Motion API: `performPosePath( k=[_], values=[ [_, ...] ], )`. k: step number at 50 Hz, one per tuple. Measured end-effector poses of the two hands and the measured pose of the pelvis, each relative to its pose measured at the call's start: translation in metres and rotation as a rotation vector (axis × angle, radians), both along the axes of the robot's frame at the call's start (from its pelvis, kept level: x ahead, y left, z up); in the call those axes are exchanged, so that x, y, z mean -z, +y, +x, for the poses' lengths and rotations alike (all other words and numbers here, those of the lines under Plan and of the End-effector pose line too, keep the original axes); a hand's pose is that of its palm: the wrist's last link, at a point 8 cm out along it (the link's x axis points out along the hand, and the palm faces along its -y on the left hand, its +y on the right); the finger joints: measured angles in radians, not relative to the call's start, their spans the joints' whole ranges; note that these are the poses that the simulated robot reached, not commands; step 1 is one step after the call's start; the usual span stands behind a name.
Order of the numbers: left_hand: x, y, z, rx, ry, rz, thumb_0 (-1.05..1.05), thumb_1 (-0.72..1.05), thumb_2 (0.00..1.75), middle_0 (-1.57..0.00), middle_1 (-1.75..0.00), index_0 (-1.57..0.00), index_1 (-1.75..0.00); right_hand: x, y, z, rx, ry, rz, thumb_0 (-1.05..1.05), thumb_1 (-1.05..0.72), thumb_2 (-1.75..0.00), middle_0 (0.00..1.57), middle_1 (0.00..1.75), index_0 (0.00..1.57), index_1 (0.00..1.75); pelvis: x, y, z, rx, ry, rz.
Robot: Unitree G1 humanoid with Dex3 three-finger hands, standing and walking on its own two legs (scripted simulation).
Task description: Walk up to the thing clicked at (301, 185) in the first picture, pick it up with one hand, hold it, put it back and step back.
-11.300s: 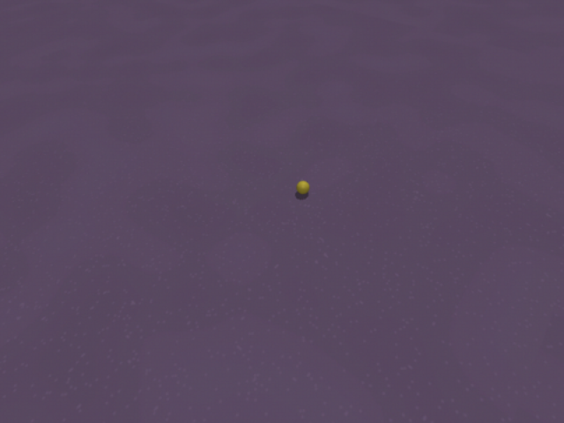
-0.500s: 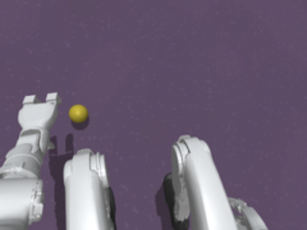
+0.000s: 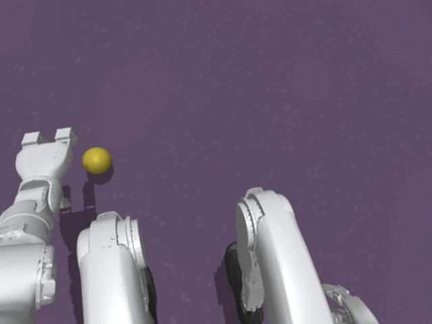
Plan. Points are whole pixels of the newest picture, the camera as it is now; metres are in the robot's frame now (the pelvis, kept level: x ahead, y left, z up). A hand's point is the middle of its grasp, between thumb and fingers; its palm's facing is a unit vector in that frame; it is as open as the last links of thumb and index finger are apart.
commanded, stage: rise first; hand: left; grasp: from above
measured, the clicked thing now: (97, 160) +0.48 +0.23 -0.30
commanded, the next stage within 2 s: approach in 1.62 s
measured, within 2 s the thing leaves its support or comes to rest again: neither
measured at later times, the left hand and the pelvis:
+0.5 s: hand (65, 171) +0.43 +0.26 -0.19, palm faces -0.46 -0.06 -0.89, open 13.8 cm; pelvis +0.00 +0.00 -0.01, yaw -1 degrees
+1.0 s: hand (65, 166) +0.44 +0.26 -0.19, palm faces -0.44 -0.06 -0.90, open 13.9 cm; pelvis +0.00 +0.00 -0.01, yaw -1 degrees
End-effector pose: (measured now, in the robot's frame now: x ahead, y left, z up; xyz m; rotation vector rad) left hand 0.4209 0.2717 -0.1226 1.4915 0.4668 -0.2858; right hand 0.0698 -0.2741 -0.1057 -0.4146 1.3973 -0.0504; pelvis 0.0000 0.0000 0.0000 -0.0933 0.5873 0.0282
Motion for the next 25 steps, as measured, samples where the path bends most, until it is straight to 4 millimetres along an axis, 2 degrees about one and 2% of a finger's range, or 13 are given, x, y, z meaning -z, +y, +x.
performPosePath(
  k=[25],
  values=[
    [0.012,-0.008,0.015,0.004,-0.004,0.007,0.0,-0.49,0.98,-0.11,-1.0,-0.12,-1.0,0.005,0.004,-0.012,-0.009,0.021,0.014,0.0,-0.91,-0.9,0.21,0.3,0.21,0.29,0.009,0.001,0.002,0.005,0.001,-0.008]
  ],
)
